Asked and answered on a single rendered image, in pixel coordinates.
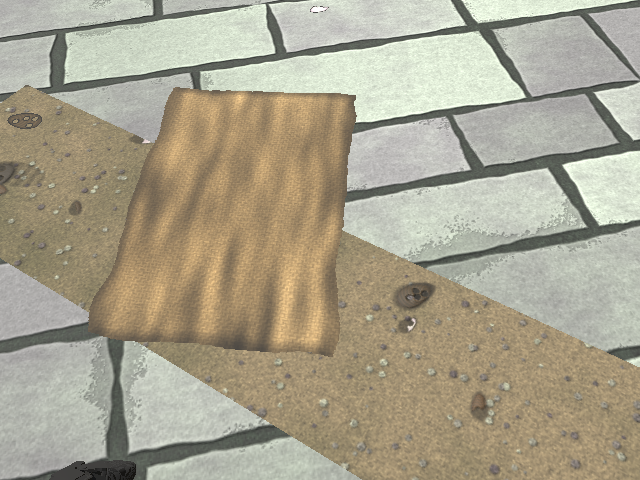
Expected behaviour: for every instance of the robot left hand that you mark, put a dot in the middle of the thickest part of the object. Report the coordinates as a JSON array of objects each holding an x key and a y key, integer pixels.
[{"x": 100, "y": 470}]

